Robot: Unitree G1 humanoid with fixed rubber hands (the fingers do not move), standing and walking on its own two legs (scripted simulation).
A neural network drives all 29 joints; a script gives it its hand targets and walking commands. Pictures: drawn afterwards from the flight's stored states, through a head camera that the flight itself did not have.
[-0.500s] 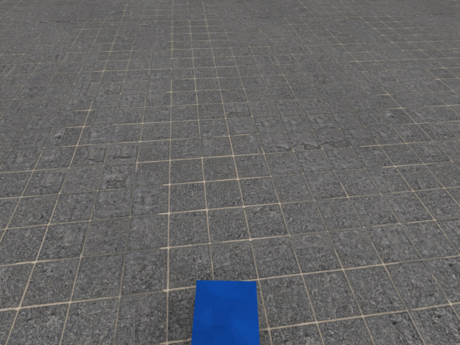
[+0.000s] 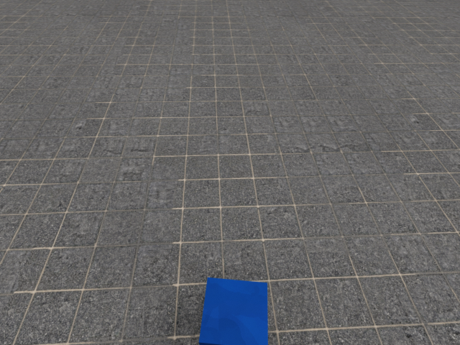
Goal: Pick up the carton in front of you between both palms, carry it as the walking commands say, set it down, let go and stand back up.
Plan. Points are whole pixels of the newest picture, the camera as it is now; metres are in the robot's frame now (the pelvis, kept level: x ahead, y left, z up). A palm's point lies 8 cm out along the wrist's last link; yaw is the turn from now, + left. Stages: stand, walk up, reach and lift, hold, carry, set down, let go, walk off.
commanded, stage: stand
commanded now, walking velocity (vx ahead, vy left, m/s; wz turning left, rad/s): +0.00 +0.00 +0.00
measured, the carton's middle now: (234, 321) +0.33 -0.02 -0.62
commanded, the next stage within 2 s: none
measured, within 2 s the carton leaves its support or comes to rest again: neither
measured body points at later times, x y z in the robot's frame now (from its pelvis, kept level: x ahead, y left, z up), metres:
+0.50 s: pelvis -0.01 -0.01 +0.01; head +0.00 -0.01 +0.46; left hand -0.02 +0.26 -0.13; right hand +0.08 -0.27 -0.12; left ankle -0.01 +0.11 -0.71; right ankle -0.12 -0.12 -0.71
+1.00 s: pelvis -0.02 -0.02 +0.01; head -0.01 -0.01 +0.46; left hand -0.08 +0.23 -0.14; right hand +0.04 -0.26 -0.13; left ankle -0.01 +0.11 -0.71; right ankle -0.12 -0.12 -0.71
